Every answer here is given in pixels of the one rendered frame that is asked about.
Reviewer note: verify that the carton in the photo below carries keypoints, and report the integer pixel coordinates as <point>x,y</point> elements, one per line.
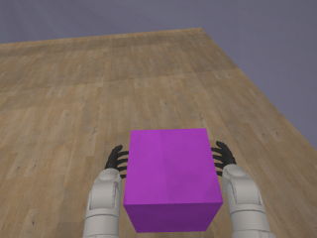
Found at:
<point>171,181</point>

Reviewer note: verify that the right robot hand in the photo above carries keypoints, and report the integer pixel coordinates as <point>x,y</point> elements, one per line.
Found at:
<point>226,158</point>

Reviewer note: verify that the right robot forearm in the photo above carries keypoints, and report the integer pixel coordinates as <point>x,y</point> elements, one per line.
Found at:
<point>246,205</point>

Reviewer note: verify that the left robot forearm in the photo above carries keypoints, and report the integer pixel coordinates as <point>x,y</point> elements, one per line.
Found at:
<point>103,206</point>

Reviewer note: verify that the left robot hand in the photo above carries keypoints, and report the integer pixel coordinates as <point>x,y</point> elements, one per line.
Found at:
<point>113,161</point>

